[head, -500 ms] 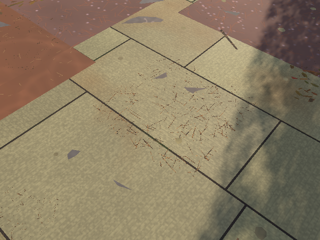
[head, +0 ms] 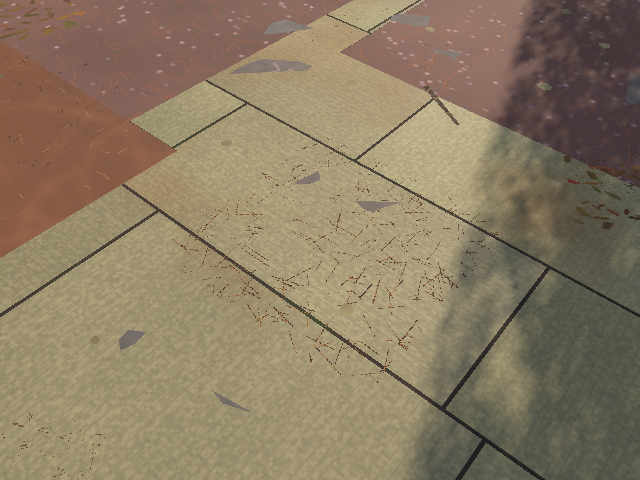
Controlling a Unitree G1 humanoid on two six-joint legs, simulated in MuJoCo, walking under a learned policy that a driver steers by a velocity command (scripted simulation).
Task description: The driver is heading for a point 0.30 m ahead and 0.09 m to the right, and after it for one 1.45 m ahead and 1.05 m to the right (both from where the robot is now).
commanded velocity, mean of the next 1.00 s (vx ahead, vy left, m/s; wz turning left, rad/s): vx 0.19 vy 0.00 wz -0.41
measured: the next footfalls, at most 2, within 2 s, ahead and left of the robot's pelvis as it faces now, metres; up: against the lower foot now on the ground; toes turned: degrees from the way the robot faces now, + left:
right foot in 0.44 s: +0.34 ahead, -0.08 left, +0.00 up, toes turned -11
left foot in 1.08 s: +0.38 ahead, +0.09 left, +0.00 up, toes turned -37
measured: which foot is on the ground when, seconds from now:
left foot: down 0.00-0.44, up 0.46-1.00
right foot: up 0.00-0.42, down 0.44-1.00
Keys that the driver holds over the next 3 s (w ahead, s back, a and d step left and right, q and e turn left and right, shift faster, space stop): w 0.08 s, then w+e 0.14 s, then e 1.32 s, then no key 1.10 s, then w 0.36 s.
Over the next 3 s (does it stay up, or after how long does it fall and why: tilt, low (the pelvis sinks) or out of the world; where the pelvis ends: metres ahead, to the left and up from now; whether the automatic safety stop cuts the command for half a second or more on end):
stays up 0.31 -0.06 -0.01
